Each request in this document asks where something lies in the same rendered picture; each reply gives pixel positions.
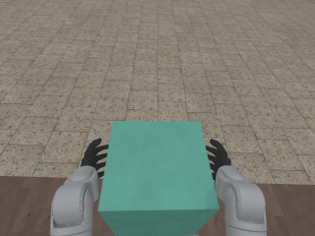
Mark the right robot hand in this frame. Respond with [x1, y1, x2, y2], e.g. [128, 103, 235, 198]
[205, 139, 231, 182]

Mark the carton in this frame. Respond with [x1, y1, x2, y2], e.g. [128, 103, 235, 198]
[97, 121, 220, 236]

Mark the right robot forearm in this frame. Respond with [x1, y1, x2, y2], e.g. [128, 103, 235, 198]
[215, 165, 267, 236]

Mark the left robot forearm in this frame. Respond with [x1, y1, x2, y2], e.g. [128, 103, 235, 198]
[49, 165, 100, 236]

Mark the left robot hand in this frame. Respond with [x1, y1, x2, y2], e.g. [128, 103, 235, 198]
[81, 138, 109, 179]

